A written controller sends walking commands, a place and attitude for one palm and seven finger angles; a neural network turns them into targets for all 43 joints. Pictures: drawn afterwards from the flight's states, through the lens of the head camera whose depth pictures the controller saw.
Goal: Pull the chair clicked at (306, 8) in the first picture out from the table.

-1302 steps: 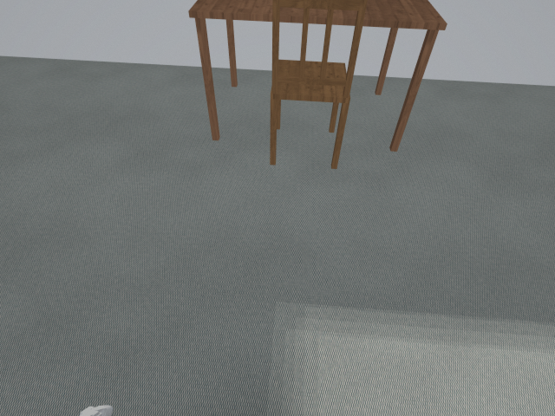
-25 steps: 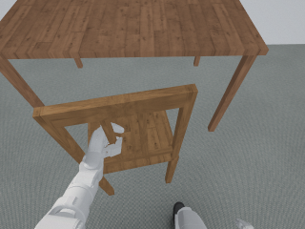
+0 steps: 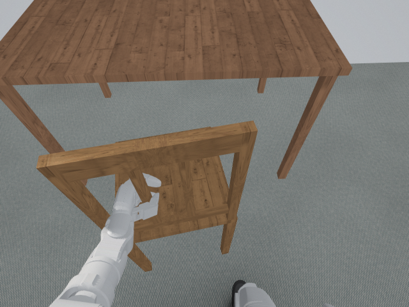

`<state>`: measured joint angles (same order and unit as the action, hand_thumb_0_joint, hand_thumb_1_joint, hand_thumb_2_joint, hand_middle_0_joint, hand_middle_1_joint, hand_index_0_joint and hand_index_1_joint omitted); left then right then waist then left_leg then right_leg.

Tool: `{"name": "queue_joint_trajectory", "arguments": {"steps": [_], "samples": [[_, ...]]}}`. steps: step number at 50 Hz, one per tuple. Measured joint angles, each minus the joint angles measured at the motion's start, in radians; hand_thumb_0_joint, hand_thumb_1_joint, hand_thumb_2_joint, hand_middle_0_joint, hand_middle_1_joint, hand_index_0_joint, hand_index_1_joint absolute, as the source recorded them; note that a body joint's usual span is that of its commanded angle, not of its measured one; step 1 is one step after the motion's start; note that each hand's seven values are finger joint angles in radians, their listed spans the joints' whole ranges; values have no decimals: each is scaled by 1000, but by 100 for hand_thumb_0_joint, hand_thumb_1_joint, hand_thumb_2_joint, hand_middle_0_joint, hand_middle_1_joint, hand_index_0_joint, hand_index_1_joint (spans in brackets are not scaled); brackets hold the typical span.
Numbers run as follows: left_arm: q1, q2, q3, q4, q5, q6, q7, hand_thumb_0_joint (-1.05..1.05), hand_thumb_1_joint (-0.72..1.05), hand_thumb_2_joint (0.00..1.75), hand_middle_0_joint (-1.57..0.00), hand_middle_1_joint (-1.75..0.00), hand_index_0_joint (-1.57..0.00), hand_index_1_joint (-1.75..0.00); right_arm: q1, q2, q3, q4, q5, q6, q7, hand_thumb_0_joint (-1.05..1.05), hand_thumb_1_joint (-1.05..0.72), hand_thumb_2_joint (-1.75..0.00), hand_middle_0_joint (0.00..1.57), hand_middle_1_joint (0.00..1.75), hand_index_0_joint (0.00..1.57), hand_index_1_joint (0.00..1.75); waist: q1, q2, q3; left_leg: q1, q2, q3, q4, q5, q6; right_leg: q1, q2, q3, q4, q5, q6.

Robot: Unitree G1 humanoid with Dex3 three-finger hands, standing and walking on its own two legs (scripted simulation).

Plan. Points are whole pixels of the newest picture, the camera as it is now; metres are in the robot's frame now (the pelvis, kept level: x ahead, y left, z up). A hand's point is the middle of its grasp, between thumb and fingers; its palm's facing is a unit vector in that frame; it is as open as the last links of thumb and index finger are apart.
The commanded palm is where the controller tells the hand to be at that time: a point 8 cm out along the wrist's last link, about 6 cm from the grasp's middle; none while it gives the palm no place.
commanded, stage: step backward, pulling the chair out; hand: left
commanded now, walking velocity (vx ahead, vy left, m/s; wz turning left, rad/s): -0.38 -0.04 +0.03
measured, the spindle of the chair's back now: (147, 198) +0.36 +0.15 -0.08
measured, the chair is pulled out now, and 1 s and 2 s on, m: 0.22 0.23 0.32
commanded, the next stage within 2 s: none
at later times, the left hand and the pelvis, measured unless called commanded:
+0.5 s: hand (152, 205) +0.33 +0.12 -0.05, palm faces +0.00 -0.98 -0.20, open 5.5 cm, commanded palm +0.31 +0.18 -0.05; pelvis -0.01 +0.00 +0.00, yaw +1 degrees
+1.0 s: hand (150, 209) +0.32 +0.13 -0.05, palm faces -0.02 -0.98 -0.19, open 5.5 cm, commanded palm +0.31 +0.18 -0.04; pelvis -0.01 +0.01 +0.01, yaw +0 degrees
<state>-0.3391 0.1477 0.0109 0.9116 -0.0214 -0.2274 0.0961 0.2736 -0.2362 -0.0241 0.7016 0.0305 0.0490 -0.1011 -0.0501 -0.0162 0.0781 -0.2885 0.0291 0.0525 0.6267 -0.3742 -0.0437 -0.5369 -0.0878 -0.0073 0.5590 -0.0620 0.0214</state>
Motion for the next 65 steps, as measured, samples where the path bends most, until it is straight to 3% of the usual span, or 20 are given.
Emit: {"name": "queue_joint_trajectory", "arguments": {"steps": [7,11,15,21,31,42,48,53,61,65], "samples": [[-27,-17,6,40,6,-21,2,4,64,79,-32,-123,-50,-145,-21,-2,-3,30,3,-13,6,1,-90,-90,20,30,20,30,8,24,2,-21,8,-13,15,-14,8,3,6,-15,-25,12,-2],[-53,-18,-1,59,16,-21,5,4,65,77,-31,-124,-50,-145,-34,-8,2,36,2,-17,5,1,-90,-90,20,30,20,30,5,7,10,-13,-7,-3,-22,29,12,17,-6,-6,-74,48,9],[-31,-11,-13,37,13,-9,3,4,65,76,-30,-124,-50,-145,-11,1,6,4,0,-11,-3,1,-90,-90,20,30,20,30,-3,-1,3,-3,-11,1,-23,22,15,12,-8,1,-2,-21,-3],[-22,1,-18,18,8,-3,0,4,64,78,-32,-124,-50,-145,-18,29,4,16,-5,-5,1,1,-90,-90,20,30,20,30,11,12,11,-7,15,-12,24,-10,-4,29,13,-13,46,-67,-1],[-53,-6,2,36,5,4,11,4,65,77,-30,-124,-50,-145,-55,-8,1,17,-3,0,2,1,-90,-90,20,30,20,30,-8,9,16,-28,4,-8,-29,44,10,36,6,-12,-60,12,8],[3,2,-26,-12,5,9,2,4,64,78,-31,-125,-50,-145,-13,11,5,0,-1,11,-7,1,-90,-90,20,30,20,30,11,6,1,-14,7,-1,0,12,5,27,9,-3,6,-34,5],[-27,-19,-16,34,9,-12,1,4,64,79,-31,-125,-50,-145,-37,5,5,27,2,-1,-3,1,-90,-90,20,30,20,30,13,28,4,-26,8,-9,-11,23,10,37,8,-13,-38,-11,9],[-35,-14,-27,42,17,-14,-2,4,64,78,-30,-125,-50,-145,-33,8,9,17,0,-3,-8,1,-90,-90,20,30,20,30,14,8,6,-8,-7,4,-43,42,18,43,-3,1,-53,4,14],[-24,5,-23,30,4,7,-3,4,62,80,-33,-125,-50,-145,-28,35,13,14,-2,2,-3,1,-90,-90,20,30,20,30,21,13,8,-9,14,-18,30,-6,-8,27,9,-19,59,-69,-8],[-65,-10,-1,65,3,4,3,5,62,81,-33,-125,-50,-145,-55,7,3,36,0,-7,4,1,-90,-90,20,30,20,30,12,34,14,-50,5,-47,81,-89,8,24,10,-40,23,-43,-12]]}}
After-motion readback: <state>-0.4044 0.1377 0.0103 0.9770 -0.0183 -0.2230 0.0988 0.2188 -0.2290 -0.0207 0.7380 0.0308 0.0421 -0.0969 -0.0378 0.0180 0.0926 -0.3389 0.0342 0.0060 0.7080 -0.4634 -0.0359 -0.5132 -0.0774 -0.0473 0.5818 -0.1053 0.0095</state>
